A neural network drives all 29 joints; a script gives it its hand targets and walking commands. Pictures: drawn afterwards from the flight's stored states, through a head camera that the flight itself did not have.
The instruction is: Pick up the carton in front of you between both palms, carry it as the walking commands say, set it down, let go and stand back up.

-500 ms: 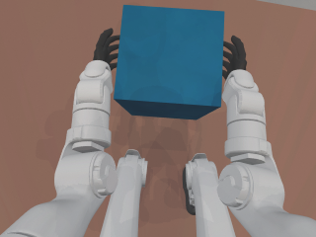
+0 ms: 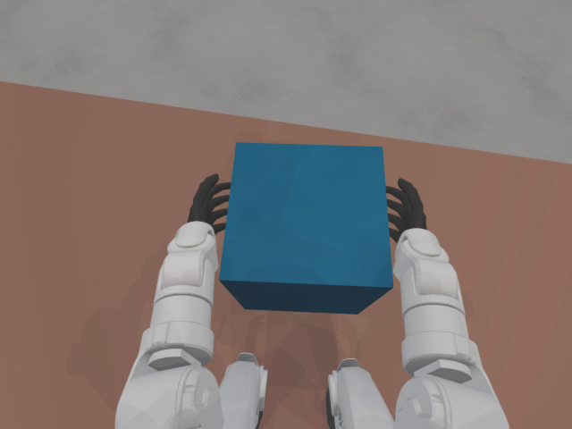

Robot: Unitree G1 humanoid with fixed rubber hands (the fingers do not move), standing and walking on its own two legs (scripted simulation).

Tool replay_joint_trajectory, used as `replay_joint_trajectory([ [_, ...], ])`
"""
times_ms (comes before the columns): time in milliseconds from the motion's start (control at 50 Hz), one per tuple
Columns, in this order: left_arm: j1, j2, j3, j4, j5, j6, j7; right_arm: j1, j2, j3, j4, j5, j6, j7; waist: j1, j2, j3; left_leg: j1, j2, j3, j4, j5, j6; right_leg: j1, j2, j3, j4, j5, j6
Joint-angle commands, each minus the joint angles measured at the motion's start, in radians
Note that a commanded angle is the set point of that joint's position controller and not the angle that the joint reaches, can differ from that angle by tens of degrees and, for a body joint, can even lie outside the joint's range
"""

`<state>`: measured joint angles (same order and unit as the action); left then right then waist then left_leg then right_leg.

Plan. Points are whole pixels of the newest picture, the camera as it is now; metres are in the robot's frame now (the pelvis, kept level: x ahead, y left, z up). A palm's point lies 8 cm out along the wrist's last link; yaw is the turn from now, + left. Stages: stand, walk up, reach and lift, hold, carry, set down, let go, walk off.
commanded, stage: reach and lift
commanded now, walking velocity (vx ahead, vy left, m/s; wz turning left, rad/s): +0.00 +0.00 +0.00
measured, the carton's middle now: (304, 239) +0.41 +0.00 -0.10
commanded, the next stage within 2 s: hold in 1.52 s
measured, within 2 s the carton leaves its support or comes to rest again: neither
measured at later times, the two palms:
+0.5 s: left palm (168, 217) +0.34 +0.15 +0.12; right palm (465, 218) +0.35 -0.15 +0.12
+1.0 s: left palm (160, 210) +0.34 +0.15 +0.14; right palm (478, 214) +0.34 -0.15 +0.14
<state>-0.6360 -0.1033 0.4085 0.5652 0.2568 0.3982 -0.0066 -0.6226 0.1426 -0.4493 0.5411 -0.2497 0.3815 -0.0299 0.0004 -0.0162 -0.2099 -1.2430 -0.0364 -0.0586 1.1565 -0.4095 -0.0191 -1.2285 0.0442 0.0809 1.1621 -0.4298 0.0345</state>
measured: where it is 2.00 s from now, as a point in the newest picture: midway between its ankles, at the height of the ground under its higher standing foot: outside the picture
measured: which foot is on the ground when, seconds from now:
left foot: down 0.00-1.00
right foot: down 0.00-1.00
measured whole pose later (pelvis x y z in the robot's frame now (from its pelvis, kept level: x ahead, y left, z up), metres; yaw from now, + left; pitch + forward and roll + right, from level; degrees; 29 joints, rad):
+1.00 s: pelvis +0.04 +0.00 +0.11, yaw +0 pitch -4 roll +0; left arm -0.33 -0.17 0.30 0.35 0.31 0.63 -0.03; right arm -0.34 0.17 -0.32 0.37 -0.32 0.61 0.03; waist 0.00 -0.01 0.02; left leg -0.15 -0.02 -0.07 0.41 -0.19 -0.01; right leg -0.14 0.01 0.08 0.41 -0.21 0.02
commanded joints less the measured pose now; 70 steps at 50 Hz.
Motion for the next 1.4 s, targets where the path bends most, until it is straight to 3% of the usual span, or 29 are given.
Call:
replay_joint_trajectory([
  [0, -0.491, -1.046, -0.578, 0.049, -0.161, -0.008, -0.24, -0.49, 1.047, 0.609, 0.086, 0.151, 0.01, 0.257, 0.005, 0.016, -0.586, 0.548, -0.104, 0.029, -0.217, 0.244, 0.013, 0.421, 0.107, -0.048, -0.23, 0.222, -0.025],
  [380, -0.178, -1.02, -0.687, -0.11, -0.181, 0.091, -0.242, -0.173, 1.019, 0.714, -0.055, 0.167, 0.109, 0.261, 0.007, 0.019, -0.229, 1.019, -0.073, 0.0, -0.635, 0.398, 0.015, 0.964, 0.055, -0.004, -0.662, 0.407, -0.024],
  [460, -0.128, -1.01, -0.699, -0.157, -0.184, 0.139, -0.242, -0.117, 0.996, 0.715, -0.098, 0.171, 0.157, 0.267, -0.004, 0.008, -0.142, 1.104, -0.063, -0.002, -0.721, 0.401, 0.012, 1.049, 0.049, -0.01, -0.75, 0.411, -0.023],
  [540, -0.107, -0.981, -0.641, -0.137, -0.161, 0.177, -0.244, -0.093, 0.956, 0.658, -0.077, 0.144, 0.198, 0.274, -0.004, 0.005, 0.005, 1.106, -0.058, -0.001, -0.784, 0.301, 0.017, 1.054, 0.047, -0.017, -0.803, 0.309, -0.032],
  [660, -0.197, -0.987, -0.573, -0.119, -0.131, 0.181, -0.254, -0.198, 0.952, 0.609, -0.057, 0.125, 0.201, 0.299, 0.007, 0.022, 0.069, 1.105, -0.048, 0.01, -0.802, 0.167, 0.025, 1.04, 0.041, -0.029, -0.815, 0.18, -0.043],
  [760, -0.239, -1.023, -0.617, -0.158, -0.155, 0.18, -0.255, -0.25, 0.969, 0.651, -0.105, 0.147, 0.192, 0.304, 0.005, 0.024, -0.028, 1.155, -0.047, 0.005, -0.789, 0.221, 0.019, 1.074, 0.045, -0.028, -0.803, 0.221, -0.043],
  [860, -0.195, -1.002, -0.619, -0.159, -0.151, 0.197, -0.25, -0.198, 0.942, 0.638, -0.099, 0.131, 0.207, 0.297, -0.003, 0.02, -0.007, 1.182, -0.05, 0.002, -0.808, 0.252, 0.015, 1.085, 0.049, -0.028, -0.819, 0.249, -0.041],
  [1160, -0.044, -0.967, -0.67, -0.291, -0.184, 0.231, -0.233, -0.055, 0.925, 0.7, -0.239, 0.175, 0.243, 0.279, 0.006, 0.014, -0.028, 1.258, -0.063, -0.003, -0.827, 0.471, 0.007, 1.18, 0.057, -0.013, -0.845, 0.462, -0.023],
  [1380, -0.021, -0.945, -0.695, -0.356, -0.205, 0.259, -0.232, -0.018, 0.923, 0.719, -0.291, 0.19, 0.274, 0.27, 0.006, 0.013, -0.003, 1.261, -0.065, -0.004, -0.84, 0.474, 0.01, 1.206, 0.056, -0.008, -0.855, 0.487, -0.021],
])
